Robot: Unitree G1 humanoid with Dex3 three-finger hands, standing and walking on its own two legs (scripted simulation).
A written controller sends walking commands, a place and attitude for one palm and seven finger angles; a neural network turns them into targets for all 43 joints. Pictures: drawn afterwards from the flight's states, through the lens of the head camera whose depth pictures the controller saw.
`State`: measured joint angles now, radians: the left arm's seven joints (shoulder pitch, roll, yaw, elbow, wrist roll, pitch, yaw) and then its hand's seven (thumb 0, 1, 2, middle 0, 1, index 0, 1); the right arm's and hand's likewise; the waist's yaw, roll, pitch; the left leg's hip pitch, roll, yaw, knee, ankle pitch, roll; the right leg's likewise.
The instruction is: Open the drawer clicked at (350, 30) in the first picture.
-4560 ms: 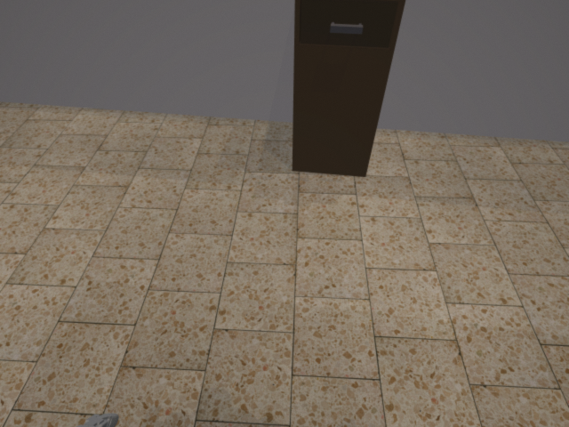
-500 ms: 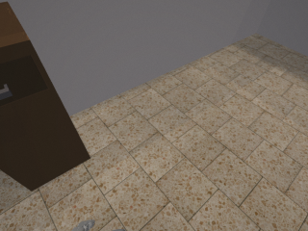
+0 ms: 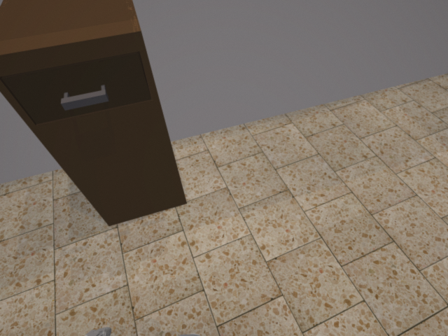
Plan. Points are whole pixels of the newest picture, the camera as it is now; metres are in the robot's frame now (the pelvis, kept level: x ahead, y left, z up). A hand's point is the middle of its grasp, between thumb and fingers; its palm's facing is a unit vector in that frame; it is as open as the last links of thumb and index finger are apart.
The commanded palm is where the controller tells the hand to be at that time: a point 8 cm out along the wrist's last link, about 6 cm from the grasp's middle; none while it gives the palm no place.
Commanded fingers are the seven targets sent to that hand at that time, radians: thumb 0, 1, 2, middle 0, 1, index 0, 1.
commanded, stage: turn to face it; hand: left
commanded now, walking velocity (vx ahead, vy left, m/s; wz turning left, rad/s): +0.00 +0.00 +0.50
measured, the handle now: (85, 95) +0.72 +0.43 +0.00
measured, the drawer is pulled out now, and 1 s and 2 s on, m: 0.00 0.00 0.00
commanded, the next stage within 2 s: take the last steps up to it in 0.34 s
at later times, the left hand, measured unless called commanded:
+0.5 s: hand out of the picture -0.08 +0.21 -0.18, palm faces +0.30 -0.92 -0.23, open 7.3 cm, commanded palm none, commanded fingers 0.00 0.90 0.90 -0.20 -0.30 -0.20 -0.30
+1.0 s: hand out of the picture +0.04 +0.18 -0.15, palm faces +0.32 -0.92 -0.21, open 7.2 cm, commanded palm none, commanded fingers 0.00 0.90 0.90 -0.20 -0.30 -0.20 -0.30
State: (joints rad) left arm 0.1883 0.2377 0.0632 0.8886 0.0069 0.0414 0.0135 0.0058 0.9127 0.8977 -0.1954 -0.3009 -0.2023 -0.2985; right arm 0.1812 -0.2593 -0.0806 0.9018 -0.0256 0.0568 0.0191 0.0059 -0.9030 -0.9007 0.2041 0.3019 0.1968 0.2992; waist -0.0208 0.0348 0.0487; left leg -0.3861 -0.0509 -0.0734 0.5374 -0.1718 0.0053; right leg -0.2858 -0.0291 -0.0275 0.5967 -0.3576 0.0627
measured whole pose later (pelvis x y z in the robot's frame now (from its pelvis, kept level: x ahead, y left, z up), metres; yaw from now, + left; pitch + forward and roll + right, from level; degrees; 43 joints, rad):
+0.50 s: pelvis -0.02 +0.02 +0.00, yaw +14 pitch +0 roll +0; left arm 0.29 0.24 0.05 1.00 0.02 0.06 0.02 0.01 0.91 0.90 -0.20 -0.30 -0.21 -0.30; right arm 0.09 -0.20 -0.03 0.94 -0.02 0.03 0.01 0.01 -0.91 -0.90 0.20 0.30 0.19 0.30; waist 0.05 -0.06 0.09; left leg -0.23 0.01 0.08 0.56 -0.33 0.03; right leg -0.34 -0.13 -0.11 0.85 -0.50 0.06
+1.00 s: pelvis +0.06 +0.00 +0.01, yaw +16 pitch -2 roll +0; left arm 0.29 0.14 0.03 1.06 0.02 -0.05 0.01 0.00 0.93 0.90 -0.20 -0.30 -0.21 -0.30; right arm 0.35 -0.20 -0.06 1.13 -0.03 0.03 0.01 0.01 -0.91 -0.90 0.20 0.30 0.19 0.30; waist -0.01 0.04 0.01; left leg -0.41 0.07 0.04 1.04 -0.35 0.01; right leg -0.16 -0.02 -0.15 0.46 -0.27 -0.04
